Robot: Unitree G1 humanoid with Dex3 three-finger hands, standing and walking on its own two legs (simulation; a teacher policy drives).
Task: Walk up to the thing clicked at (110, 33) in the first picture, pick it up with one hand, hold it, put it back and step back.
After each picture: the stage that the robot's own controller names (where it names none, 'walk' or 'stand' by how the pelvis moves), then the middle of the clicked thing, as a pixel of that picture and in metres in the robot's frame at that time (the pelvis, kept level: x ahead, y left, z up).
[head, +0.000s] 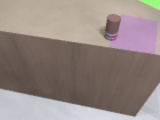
stand; (112, 27) +0.69 -0.14 +0.00
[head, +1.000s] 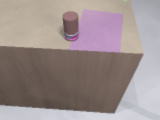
walk; (70, 27) +0.62 +0.08 +0.03
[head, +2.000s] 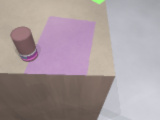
stand; (25, 45) +0.47 +0.22 +0.05
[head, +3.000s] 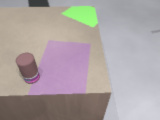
stand; (28, 68) +0.44 +0.22 +0.00
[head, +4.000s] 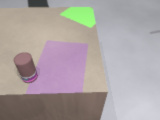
stand; (26, 68) +0.45 +0.23 -0.01
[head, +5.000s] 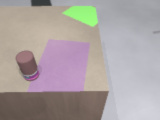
stand; (28, 66) +0.45 +0.23 -0.01
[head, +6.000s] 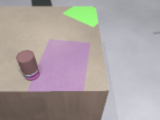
stand; (28, 66) +0.46 +0.23 -0.01
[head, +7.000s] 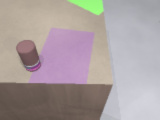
rise first; (29, 56) +0.46 +0.22 +0.00
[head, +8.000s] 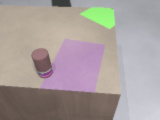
rise first; (42, 63) +0.46 +0.21 +0.00
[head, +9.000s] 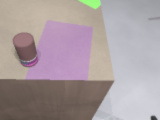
go down; (26, 50) +0.47 +0.18 +0.02
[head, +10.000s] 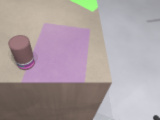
go down; (22, 53) +0.47 +0.19 +0.03
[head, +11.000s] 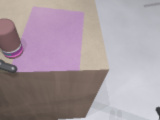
close in; (8, 40) +0.47 +0.21 +0.07
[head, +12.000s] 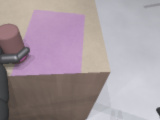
lift; (12, 45) +0.46 +0.20 +0.07
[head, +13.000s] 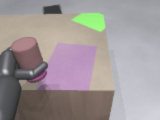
lift; (30, 60) +0.34 +0.16 +0.19
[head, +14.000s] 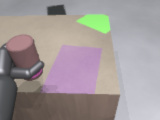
hold; (26, 58) +0.33 +0.17 +0.20
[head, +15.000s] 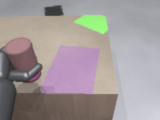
hold; (24, 61) +0.33 +0.18 +0.19
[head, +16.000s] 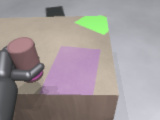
hold; (27, 61) +0.33 +0.17 +0.19
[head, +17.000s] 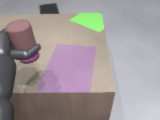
crouch; (24, 42) +0.40 +0.18 +0.20
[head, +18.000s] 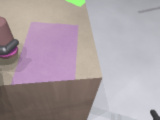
lower; (2, 38) +0.48 +0.21 +0.10
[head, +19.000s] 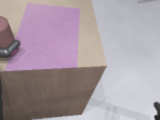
lower; (2, 38) +0.48 +0.21 +0.07
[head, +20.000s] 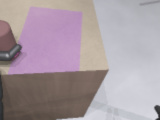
lower; (4, 42) +0.46 +0.21 +0.07
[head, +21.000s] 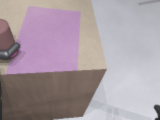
lower; (2, 40) +0.47 +0.21 +0.07
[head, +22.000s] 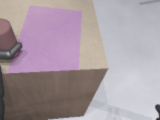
loosen; (4, 40) +0.47 +0.21 +0.07
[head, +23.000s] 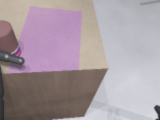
withdraw; (5, 42) +0.47 +0.21 +0.07
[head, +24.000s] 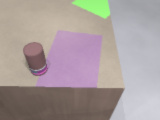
sink last; (36, 59) +0.44 +0.19 +0.04
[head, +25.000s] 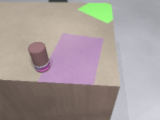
stand; (39, 57) +0.47 +0.21 +0.03
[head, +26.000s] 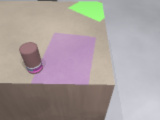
stand; (32, 58) +0.47 +0.21 +0.03
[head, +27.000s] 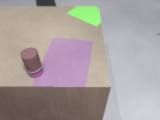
stand; (32, 63) +0.48 +0.22 +0.00
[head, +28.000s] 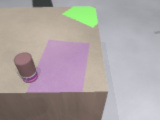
stand; (26, 68) +0.45 +0.24 +0.00
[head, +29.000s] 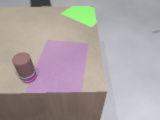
stand; (25, 68) +0.44 +0.24 -0.01
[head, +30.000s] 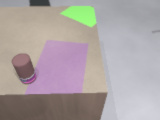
stand; (25, 69) +0.44 +0.24 -0.01
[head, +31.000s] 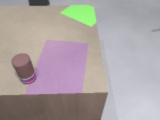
stand; (24, 69) +0.43 +0.24 +0.00
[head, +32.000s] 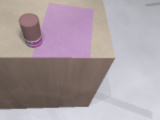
walk; (31, 31) +0.52 +0.20 +0.01
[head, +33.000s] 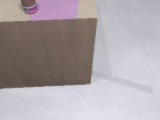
walk; out of the picture +0.75 +0.27 +0.03
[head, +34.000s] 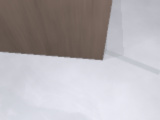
stand; out of the picture +1.08 +0.16 +0.03
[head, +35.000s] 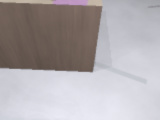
stand; out of the picture +1.06 +0.20 +0.01
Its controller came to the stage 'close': yes
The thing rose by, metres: 0.21
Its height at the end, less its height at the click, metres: +0.00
